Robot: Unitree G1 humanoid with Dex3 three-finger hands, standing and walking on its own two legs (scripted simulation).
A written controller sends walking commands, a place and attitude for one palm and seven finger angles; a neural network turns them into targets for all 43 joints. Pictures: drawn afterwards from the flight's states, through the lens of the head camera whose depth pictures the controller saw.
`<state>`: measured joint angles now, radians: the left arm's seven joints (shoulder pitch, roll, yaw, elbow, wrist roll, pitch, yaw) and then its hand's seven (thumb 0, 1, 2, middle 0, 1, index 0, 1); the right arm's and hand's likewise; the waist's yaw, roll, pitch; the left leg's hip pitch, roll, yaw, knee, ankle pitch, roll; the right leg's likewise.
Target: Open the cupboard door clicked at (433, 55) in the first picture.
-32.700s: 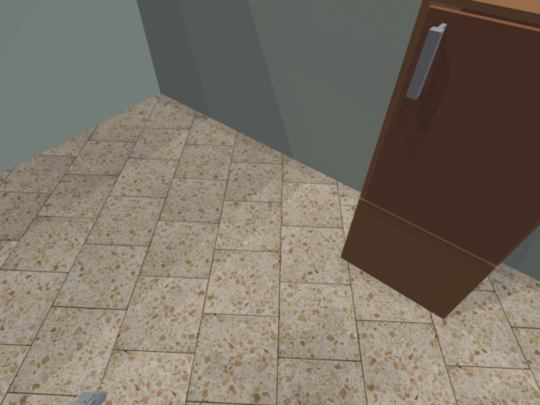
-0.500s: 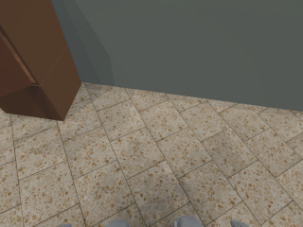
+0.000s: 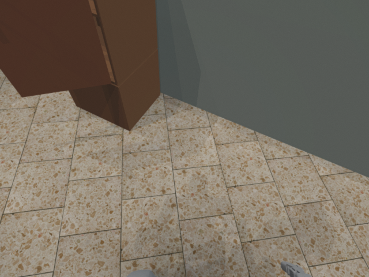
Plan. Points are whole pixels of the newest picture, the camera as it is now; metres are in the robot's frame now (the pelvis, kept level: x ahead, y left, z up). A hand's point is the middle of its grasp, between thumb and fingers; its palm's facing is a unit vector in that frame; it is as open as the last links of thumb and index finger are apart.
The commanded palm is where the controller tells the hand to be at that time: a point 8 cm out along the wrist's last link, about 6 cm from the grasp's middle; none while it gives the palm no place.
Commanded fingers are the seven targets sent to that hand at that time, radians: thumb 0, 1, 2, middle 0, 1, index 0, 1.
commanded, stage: turn to face it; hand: left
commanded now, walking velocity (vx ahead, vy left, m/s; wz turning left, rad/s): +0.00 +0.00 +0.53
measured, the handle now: out of the picture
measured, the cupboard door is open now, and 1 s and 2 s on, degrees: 44 44 44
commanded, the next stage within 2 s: take the last steps up to it in 0.50 s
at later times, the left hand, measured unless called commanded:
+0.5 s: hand out of the picture +0.06 +0.17 -0.14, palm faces +0.24 -0.94 -0.26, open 7.4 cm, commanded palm none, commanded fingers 0.00 0.90 0.90 -0.20 -0.30 -0.20 -0.30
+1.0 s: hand out of the picture +0.06 +0.20 -0.15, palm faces +0.44 -0.86 -0.24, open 7.3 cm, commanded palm none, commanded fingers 0.00 0.90 0.90 -0.20 -0.30 -0.20 -0.30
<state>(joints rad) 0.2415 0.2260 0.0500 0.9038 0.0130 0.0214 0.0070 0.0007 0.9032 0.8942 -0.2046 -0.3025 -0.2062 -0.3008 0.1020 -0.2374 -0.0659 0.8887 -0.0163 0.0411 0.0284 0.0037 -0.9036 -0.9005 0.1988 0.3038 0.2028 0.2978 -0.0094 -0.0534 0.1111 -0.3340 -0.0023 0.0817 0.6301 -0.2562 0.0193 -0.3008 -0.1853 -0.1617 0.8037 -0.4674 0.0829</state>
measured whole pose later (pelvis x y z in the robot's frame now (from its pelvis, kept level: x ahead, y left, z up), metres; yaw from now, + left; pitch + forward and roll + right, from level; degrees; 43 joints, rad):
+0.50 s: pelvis +0.03 -0.03 +0.02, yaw +14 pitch +0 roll +1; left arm 0.21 0.18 0.04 0.92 0.03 0.00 0.02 0.00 0.91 0.89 -0.20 -0.30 -0.20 -0.30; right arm 0.16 -0.23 -0.07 0.97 -0.01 0.07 0.01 0.00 -0.90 -0.90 0.20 0.30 0.20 0.30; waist -0.02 0.01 0.09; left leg -0.43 -0.01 0.01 1.01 -0.51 -0.05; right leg -0.22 -0.09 -0.10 0.55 -0.32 0.02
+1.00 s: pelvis +0.08 -0.01 +0.01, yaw +24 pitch -1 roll +0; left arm 0.22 0.20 0.07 0.95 0.03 -0.03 -0.01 0.00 0.91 0.89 -0.20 -0.30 -0.20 -0.30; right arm 0.29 -0.20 -0.05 1.03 -0.03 0.04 0.01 0.00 -0.90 -0.90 0.20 0.30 0.21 0.30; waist 0.01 0.02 0.04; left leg -0.36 -0.03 -0.01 0.87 -0.45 0.01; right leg -0.26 -0.09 -0.11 0.59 -0.30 0.01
